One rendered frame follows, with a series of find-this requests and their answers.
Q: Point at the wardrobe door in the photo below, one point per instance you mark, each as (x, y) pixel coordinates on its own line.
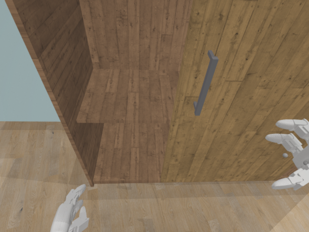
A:
(290, 171)
(262, 76)

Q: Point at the right robot hand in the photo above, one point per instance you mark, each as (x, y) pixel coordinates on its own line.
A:
(300, 177)

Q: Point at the left robot hand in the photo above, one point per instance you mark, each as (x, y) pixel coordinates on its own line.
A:
(63, 220)

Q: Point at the handle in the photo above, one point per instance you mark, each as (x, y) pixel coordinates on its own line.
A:
(206, 84)

